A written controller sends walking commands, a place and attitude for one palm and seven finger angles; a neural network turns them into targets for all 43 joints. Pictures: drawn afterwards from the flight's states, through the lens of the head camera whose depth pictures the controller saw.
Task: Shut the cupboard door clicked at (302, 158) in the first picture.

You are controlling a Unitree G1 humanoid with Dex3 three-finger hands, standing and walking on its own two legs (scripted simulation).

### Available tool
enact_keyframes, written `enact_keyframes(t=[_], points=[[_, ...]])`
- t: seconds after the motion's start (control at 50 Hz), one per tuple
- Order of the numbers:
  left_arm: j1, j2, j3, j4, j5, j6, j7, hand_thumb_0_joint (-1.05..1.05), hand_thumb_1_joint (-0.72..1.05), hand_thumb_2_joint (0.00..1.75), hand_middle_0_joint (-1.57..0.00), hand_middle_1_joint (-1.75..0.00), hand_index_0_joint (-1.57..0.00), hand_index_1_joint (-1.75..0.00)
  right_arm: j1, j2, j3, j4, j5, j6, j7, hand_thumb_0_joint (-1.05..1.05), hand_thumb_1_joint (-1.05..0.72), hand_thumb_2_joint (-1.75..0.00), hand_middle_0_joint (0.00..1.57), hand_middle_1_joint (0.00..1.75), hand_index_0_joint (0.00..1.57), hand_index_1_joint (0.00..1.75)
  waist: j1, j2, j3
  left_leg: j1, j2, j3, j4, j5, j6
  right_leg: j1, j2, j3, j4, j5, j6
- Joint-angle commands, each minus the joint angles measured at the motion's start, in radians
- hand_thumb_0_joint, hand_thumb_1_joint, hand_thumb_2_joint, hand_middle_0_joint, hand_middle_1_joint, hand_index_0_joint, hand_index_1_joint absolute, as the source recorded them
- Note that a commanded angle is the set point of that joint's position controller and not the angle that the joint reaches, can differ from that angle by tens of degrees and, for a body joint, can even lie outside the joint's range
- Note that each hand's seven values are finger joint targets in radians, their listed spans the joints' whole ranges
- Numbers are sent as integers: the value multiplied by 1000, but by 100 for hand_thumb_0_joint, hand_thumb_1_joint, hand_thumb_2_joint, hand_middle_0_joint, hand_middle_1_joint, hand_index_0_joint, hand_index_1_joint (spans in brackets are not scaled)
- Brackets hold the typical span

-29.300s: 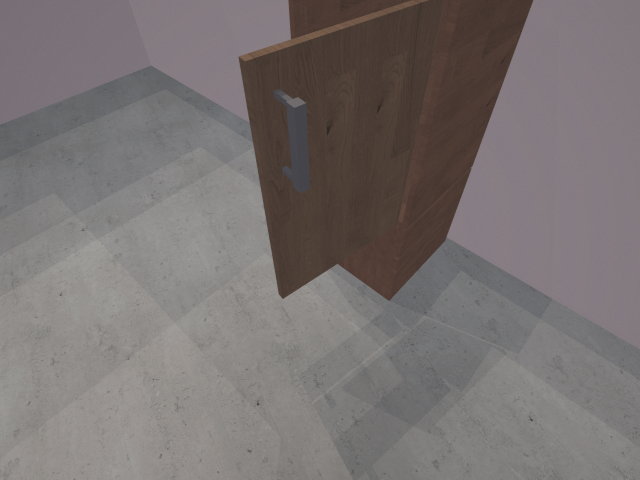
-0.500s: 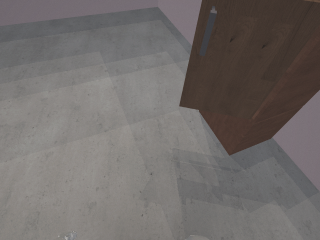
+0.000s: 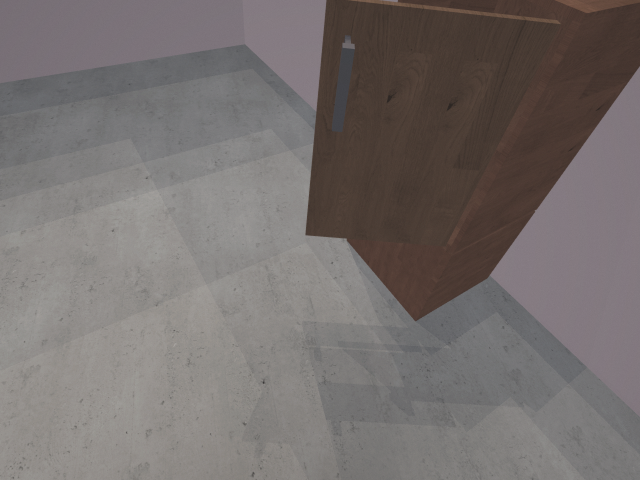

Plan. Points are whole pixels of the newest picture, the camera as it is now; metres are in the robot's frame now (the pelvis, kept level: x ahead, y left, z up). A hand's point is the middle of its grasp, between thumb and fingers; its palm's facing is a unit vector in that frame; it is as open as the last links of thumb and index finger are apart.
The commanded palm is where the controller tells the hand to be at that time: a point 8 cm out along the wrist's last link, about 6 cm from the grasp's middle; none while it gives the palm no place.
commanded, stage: take the last steps up to it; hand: left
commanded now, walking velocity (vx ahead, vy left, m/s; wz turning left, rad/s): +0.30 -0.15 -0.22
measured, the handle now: (342, 85) +0.75 +0.00 +0.12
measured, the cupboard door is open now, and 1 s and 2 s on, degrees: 56 56 56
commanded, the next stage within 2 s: come to a stop and stand still in 0.62 s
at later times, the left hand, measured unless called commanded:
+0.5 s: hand (281, 382) +0.30 +0.06 -0.17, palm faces -0.17 -0.97 -0.18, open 7.4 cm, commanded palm none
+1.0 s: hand (310, 383) +0.30 +0.02 -0.17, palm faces +0.00 -0.98 -0.17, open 7.3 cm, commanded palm none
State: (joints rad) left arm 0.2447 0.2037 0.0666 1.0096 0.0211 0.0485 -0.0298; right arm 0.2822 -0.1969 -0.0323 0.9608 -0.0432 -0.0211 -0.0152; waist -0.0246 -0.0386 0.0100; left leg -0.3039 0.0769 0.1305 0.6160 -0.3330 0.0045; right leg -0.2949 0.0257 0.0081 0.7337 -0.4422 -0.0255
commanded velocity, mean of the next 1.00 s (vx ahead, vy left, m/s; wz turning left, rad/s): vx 0.08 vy -0.07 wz -0.02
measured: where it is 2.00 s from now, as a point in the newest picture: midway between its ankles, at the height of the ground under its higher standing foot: outside the picture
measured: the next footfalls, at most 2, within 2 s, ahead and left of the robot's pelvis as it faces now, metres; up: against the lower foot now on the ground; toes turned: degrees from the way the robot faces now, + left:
right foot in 0.46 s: +0.27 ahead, -0.22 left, +0.00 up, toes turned -1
left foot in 0.80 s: +0.36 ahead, -0.05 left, +0.00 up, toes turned +3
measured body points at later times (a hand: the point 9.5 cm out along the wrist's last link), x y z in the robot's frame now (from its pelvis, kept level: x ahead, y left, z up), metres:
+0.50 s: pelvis +0.16 -0.10 -0.01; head +0.21 -0.11 +0.44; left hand +0.31 +0.11 -0.16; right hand +0.01 -0.30 -0.15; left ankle +0.02 +0.08 -0.69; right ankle +0.21 -0.21 -0.73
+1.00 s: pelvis +0.29 -0.15 +0.01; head +0.33 -0.15 +0.46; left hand +0.30 +0.07 -0.15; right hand +0.39 -0.37 -0.14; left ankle +0.32 -0.06 -0.73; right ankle +0.21 -0.22 -0.72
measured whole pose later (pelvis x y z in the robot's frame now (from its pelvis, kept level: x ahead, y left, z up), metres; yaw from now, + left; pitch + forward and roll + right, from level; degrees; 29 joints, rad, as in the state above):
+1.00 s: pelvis +0.29 -0.15 +0.01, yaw -4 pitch +1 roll +0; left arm 0.26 0.14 0.01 1.08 0.01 0.02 0.04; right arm 0.10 -0.15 0.00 0.99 0.00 0.01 -0.04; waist 0.03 -0.01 0.05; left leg -0.29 0.02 0.13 0.50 -0.22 0.04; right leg -0.11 0.02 -0.13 0.47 -0.35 -0.03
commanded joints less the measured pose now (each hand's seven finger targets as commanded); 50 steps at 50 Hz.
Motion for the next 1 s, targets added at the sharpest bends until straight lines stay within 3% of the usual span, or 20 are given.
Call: enact_keyframes(t=[0.0, 0.06, 0.1, 0.28, 0.34, 0.38, 0.4, 0.42, 0.44, 0.46, 0.54, 0.6, 0.72, 0.74, 0.76, 0.78, 0.82, 0.86, 0.88, 0.98], points=[[-159, 105, 25, -132, 22, -37, -23, 0, 90, 90, -20, -30, -20, -30, 174, -224, -47, -13, 0, -21, -32, 0, -90, -90, 20, 30, 20, 30, -51, 210, 105, 167, 405, -511, -495, -252, 96, -447, -91, 58, 453, 58, 8], [-85, 65, 22, -83, 16, -23, -30, 0, 90, 90, -20, -30, -20, -30, 139, -164, -27, -5, 6, -39, -34, 0, -90, -90, 20, 30, 20, 30, -9, 161, 96, 181, 296, -208, -447, 82, 46, -405, -92, 34, 450, 206, 34], [-78, 45, 16, -72, 14, -20, -29, 0, 90, 90, -20, -30, -20, -30, 179, -143, -22, 17, 9, -44, -34, 0, -90, -90, 20, 30, 20, 30, -9, 165, 81, 212, 264, -124, -421, 239, 38, -405, -84, 15, 434, 246, 42], [-261, 28, -11, -99, 7, -30, -32, 0, 90, 90, -20, -30, -20, -30, 275, -135, -34, 95, 1, -34, -21, 0, -90, -90, 20, 30, 20, 30, -60, 224, 131, 275, 276, -15, -402, 357, 81, -375, -113, -78, 70, 293, 36], [-240, 44, -6, -88, 3, -43, -29, 0, 90, 90, -20, -30, -20, -30, 234, -157, -47, 98, 1, -30, -19, 0, -90, -90, 20, 30, 20, 30, -39, 249, 97, 291, 290, 4, -347, 449, 71, -253, -92, -99, -59, 247, 7], [-102, 74, 3, -44, 3, -61, -20, 0, 90, 90, -20, -30, -20, -30, 202, -172, -54, 102, 8, -23, -17, 0, -90, -90, 20, 30, 20, 30, 27, 196, 17, 267, 269, 33, -184, 624, 48, -14, -35, -141, -189, 245, -19], [62, 106, 17, 12, 7, -74, -13, 0, 90, 90, -20, -30, -20, -30, 181, -162, -53, 102, 16, -25, -13, 0, -90, -90, 20, 30, 20, 30, 101, 132, -71, 186, 216, 73, -14, 615, 16, 224, -17, -138, -255, 309, -31], [224, 193, 40, 66, 12, -87, 2, 0, 90, 90, -20, -30, -20, -30, 175, -116, -45, 94, 34, -28, 0, 0, -90, -90, 20, 30, 20, 30, 167, -37, -181, -34, 128, 110, 232, 348, -10, 497, -173, 23, -289, 272, -77], [289, 260, 50, 92, 4, -91, 17, 0, 90, 90, -20, -30, -20, -30, 174, -28, -27, 58, 45, -26, -3, 0, -90, -90, 20, 30, 20, 30, 160, -235, -228, -261, -27, 44, 540, -320, -31, 606, -402, 357, -361, 393, -169], [252, 256, 51, 82, -7, -93, 29, 0, 90, 90, -20, -30, -20, -30, 130, -39, -27, 44, 50, -18, -7, 0, -90, -90, 20, 30, 20, 30, 145, -225, -232, -314, -6, -82, 687, -297, -11, 527, -425, 394, -426, 440, -191], [-18, 70, -9, 14, -4, -101, 47, 0, 90, 90, -20, -30, -20, -30, 94, -18, -27, 65, 21, 5, 0, 0, -90, -90, 20, 30, 20, 30, 3, -46, -22, -211, 77, -111, 588, -59, -16, 126, -302, 67, -467, 496, -159], [-31, 33, -16, 13, 2, -112, 49, 0, 90, 90, -20, -30, -20, -30, 130, 15, -19, 68, 14, 21, 4, 0, -90, -90, 20, 30, 20, 30, -36, -60, -30, -145, 57, -74, 413, -40, -29, 66, -272, 0, -482, 560, -173], [-16, 58, -20, 37, -7, -111, 46, 0, 90, 90, -20, -30, -20, -30, 15, 5, -1, 30, 19, 6, 9, 0, -90, -90, 20, 30, 20, 30, -20, -13, 16, -43, 13, -41, 31, 74, -29, 109, -261, 17, -442, 582, -167], [-7, 49, -26, 47, -14, -110, 51, 0, 90, 90, -20, -30, -20, -30, 14, 4, 7, 43, 20, 3, 5, 0, -90, -90, 20, 30, 20, 30, -22, 8, 2, 29, 8, -54, -68, 174, -30, 116, -237, -2, -391, 650, -136], [12, 36, -35, 54, -17, -106, 55, 0, 90, 90, -20, -30, -20, -30, 31, -17, 12, 50, 21, -4, 3, 0, -90, -90, 20, 30, 20, 30, -23, 51, -30, 142, 30, -93, -145, 457, -16, 91, -199, -30, -331, 663, -80], [46, 10, -40, 53, -15, -97, 64, 0, 90, 90, -20, -30, -20, -30, 49, -57, 7, 58, 22, -12, -4, 0, -90, -90, 20, 30, 20, 30, -11, 126, -48, 215, 102, -166, -131, 763, 26, 69, -153, -43, -291, 558, -22], [89, 13, -47, 60, -13, -74, 79, 0, 90, 90, -20, -30, -20, -30, 1, -96, 10, 55, 32, -3, -22, 0, -90, -90, 20, 30, 20, 30, 13, 212, -52, 233, 185, -216, -118, 964, 83, 79, -126, -45, -328, 350, 25], [84, 48, -46, 59, -18, -59, 81, 0, 90, 90, -20, -30, -20, -30, -37, -104, 8, 45, 46, 9, -35, 0, -90, -90, 20, 30, 20, 30, 14, 235, -56, 215, 179, -229, -170, 953, 97, 123, -123, -53, -327, 319, 34], [83, 51, -43, 52, -14, -54, 81, 0, 90, 90, -20, -30, -20, -30, -51, -106, 3, 39, 46, 15, -38, 0, -90, -90, 20, 30, 20, 30, 18, 200, -17, 210, 170, -221, -161, 970, 97, 104, -129, -45, -319, 379, 26], [82, 68, -20, 2, -5, -42, 83, 0, 90, 90, -20, -30, -20, -30, -42, -143, -33, 9, 38, 46, -40, 0, -90, -90, 20, 30, 20, 30, 4, 71, -120, 256, 168, -201, -103, 875, 98, 89, -131, -20, -239, 519, 3]])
